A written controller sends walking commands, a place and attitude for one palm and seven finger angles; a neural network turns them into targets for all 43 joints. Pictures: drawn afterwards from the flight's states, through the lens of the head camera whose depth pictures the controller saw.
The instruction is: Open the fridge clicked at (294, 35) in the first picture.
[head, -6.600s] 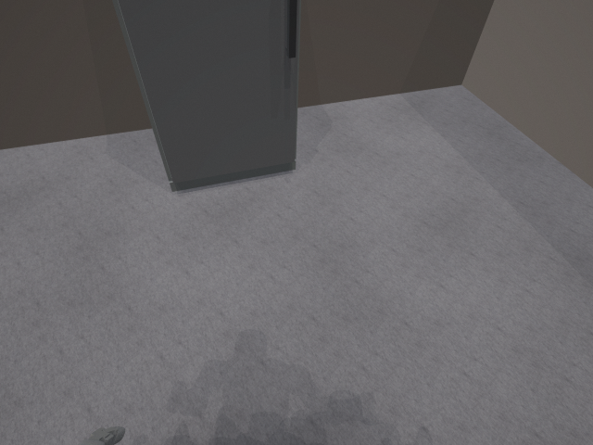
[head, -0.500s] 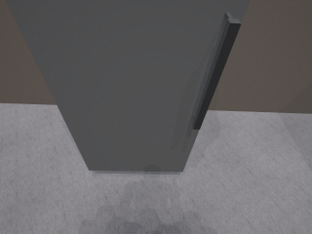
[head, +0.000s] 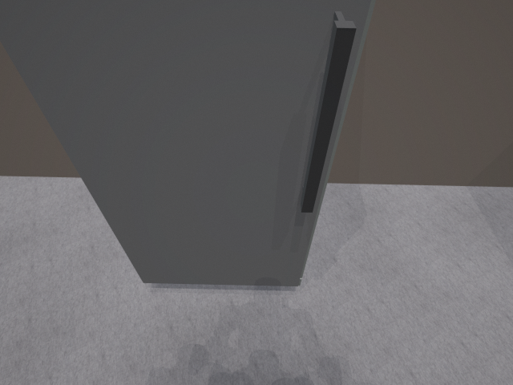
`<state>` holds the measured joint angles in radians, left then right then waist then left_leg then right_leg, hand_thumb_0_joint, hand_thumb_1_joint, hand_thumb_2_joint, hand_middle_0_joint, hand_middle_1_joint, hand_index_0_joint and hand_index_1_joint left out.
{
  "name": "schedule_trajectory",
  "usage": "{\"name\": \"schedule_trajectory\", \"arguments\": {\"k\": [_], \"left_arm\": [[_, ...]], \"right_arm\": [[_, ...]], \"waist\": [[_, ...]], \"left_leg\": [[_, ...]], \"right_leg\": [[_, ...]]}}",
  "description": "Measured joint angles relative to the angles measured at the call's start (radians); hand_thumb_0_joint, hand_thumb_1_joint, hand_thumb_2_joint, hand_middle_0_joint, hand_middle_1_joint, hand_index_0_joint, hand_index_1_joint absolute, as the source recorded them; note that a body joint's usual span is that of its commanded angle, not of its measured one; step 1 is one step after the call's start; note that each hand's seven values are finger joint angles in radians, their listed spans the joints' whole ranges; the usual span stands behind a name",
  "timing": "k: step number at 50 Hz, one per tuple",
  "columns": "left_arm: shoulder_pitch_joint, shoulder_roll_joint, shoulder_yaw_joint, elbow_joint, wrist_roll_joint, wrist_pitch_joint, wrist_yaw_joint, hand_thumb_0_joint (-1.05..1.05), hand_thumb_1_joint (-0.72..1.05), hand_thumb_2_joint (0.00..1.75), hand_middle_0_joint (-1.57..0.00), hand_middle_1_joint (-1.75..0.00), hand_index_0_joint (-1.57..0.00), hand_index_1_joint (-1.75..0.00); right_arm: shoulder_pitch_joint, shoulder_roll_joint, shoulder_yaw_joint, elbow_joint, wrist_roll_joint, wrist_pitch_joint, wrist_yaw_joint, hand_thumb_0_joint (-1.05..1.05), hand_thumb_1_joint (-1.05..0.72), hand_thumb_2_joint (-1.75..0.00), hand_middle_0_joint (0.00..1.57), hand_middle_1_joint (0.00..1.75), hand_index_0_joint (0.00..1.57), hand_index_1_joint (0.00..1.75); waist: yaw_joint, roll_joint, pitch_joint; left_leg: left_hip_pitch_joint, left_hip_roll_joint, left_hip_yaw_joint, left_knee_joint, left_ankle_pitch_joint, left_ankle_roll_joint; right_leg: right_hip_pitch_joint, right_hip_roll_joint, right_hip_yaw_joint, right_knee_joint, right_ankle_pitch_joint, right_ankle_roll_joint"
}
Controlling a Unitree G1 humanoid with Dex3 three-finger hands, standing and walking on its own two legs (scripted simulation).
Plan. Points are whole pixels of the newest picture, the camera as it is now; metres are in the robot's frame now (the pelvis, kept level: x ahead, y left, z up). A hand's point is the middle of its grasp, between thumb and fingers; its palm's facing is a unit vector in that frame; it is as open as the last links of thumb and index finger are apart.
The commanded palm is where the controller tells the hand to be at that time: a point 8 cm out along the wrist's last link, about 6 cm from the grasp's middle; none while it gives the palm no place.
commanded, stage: come to a stop and stand still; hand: right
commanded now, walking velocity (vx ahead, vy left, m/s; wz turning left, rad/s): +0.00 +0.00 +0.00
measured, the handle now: (319, 132) +0.55 -0.09 +0.10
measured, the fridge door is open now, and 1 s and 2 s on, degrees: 0 0 0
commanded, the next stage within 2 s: look again from close up in 0.06 s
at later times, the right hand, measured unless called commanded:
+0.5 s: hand out of the picture -0.01 -0.15 -0.17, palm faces +0.01 +0.98 -0.20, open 7.4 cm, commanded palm none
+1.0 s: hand out of the picture -0.01 -0.13 -0.17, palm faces +0.04 +0.98 -0.21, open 7.4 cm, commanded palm none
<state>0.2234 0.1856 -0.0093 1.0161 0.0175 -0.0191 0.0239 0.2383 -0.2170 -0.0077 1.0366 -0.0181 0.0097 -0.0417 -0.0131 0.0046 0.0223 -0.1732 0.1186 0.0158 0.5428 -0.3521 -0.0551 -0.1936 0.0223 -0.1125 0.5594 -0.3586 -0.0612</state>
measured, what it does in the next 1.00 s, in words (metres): shifts its weight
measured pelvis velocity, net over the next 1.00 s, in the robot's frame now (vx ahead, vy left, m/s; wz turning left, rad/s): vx -0.02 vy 0.05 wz -0.02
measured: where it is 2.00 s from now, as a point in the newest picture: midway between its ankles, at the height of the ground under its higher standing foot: outside the picture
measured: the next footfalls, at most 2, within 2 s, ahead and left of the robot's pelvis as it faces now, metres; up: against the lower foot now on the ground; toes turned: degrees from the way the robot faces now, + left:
left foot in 1.66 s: +0.10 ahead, +0.15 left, +0.00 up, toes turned +6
right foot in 1.90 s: +0.16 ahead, -0.07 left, +0.00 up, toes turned -9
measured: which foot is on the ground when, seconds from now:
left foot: down 0.00-1.00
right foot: down 0.00-1.00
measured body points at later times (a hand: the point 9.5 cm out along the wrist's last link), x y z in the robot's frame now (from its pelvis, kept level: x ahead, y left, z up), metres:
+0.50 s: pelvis -0.01 +0.03 +0.01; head +0.01 +0.03 +0.45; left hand +0.00 +0.26 -0.15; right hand -0.01 -0.20 -0.15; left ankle -0.04 +0.18 -0.73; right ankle -0.03 -0.07 -0.73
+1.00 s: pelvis -0.02 +0.05 +0.01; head -0.01 +0.05 +0.46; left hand +0.01 +0.29 -0.15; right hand -0.01 -0.18 -0.15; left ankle -0.04 +0.18 -0.73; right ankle -0.03 -0.07 -0.73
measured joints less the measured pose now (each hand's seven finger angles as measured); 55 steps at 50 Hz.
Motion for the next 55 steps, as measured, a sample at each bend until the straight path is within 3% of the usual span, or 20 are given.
{"name": "schedule_trajectory", "arguments": {"k": [14, 32, 55], "left_arm": [[0.026, 0.001, -0.002, 0.043, -0.002, 0.012, -0.01, 0.0, 0.91, 0.9, -0.2, -0.3, -0.2, -0.3], [0.024, -0.018, 0.005, 0.085, -0.008, 0.011, -0.006, 0.0, 0.91, 0.9, -0.2, -0.3, -0.2, -0.3], [-0.001, -0.009, 0.004, 0.095, -0.005, 0.007, -0.008, 0.0, 0.91, 0.9, -0.2, -0.3, -0.2, -0.3]], "right_arm": [[0.007, 0.016, 0.011, 0.003, 0.0, 0.008, 0.007, 0.0, -0.91, -0.89, 0.2, 0.3, 0.2, 0.3], [0.049, 0.052, 0.016, 0.048, 0.0, -0.008, 0.01, 0.0, -0.91, -0.89, 0.2, 0.3, 0.2, 0.3], [0.02, 0.021, 0.005, 0.049, 0.002, -0.018, 0.016, 0.0, -0.91, -0.89, 0.2, 0.3, 0.2, 0.3]], "waist": [[0.008, 0.002, 0.018], [0.002, 0.01, 0.018], [-0.002, 0.009, 0.008]], "left_leg": [[0.0, -0.01, -0.002, -0.027, 0.025, -0.022], [0.001, -0.053, 0.025, -0.039, 0.036, 0.017], [0.009, -0.073, 0.046, -0.069, 0.06, 0.041]], "right_leg": [[0.008, -0.01, -0.002, -0.04, 0.035, 0.015], [0.004, -0.051, 0.025, -0.058, 0.06, 0.059], [0.009, -0.069, 0.045, -0.093, 0.096, 0.081]]}}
